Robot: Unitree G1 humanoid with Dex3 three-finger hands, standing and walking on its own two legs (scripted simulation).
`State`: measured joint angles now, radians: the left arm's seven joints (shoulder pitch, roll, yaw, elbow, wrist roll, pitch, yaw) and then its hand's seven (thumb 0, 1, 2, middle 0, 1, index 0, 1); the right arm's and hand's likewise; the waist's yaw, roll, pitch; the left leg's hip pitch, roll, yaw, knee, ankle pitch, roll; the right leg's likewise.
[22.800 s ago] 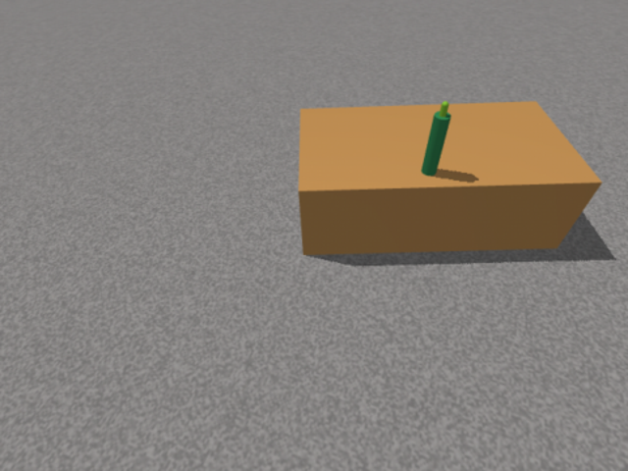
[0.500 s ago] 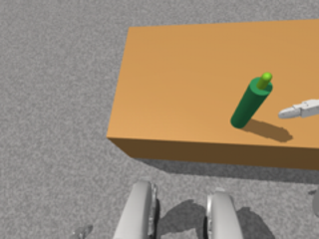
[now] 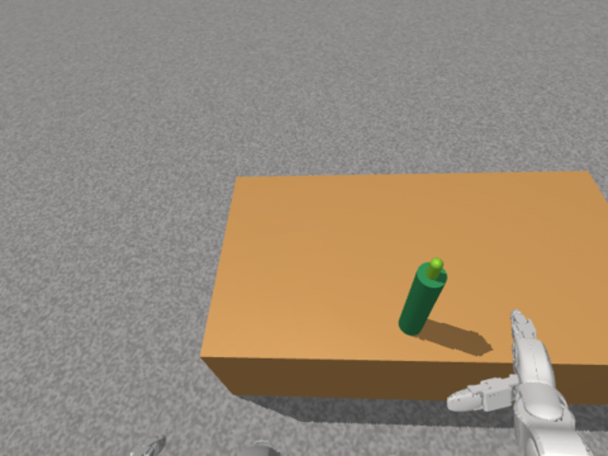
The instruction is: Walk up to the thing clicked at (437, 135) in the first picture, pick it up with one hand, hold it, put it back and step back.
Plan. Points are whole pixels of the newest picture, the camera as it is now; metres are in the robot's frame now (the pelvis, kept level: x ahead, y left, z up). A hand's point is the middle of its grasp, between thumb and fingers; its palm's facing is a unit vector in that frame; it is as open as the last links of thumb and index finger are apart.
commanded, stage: home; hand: right
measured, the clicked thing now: (422, 297) +0.45 -0.18 -0.22
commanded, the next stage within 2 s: none
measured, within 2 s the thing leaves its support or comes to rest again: neither
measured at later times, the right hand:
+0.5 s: hand (481, 452) +0.17 -0.17 -0.06, palm faces +0.16 +0.95 -0.26, open 17.5 cm
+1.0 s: hand out of the picture +0.08 -0.25 -0.10, palm faces -0.01 +0.93 -0.37, open 17.5 cm
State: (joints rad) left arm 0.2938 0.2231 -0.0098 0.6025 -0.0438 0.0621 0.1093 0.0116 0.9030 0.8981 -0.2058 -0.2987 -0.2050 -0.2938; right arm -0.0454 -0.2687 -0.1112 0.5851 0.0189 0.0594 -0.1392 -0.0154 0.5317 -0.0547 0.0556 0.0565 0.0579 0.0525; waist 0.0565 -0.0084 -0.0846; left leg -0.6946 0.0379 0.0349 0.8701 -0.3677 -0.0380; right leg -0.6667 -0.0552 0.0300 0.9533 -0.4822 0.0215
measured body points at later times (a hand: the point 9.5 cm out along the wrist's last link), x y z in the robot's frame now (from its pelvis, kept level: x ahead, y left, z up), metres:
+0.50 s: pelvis +0.00 +0.01 +0.01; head +0.02 +0.01 +0.46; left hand +0.19 +0.24 -0.06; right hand +0.16 -0.22 -0.04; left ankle +0.03 +0.15 -0.69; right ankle -0.01 -0.13 -0.69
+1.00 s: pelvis +0.00 +0.00 +0.04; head -0.01 +0.00 +0.49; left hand +0.09 +0.28 -0.08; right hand +0.08 -0.30 -0.07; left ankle +0.03 +0.15 -0.69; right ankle -0.01 -0.13 -0.69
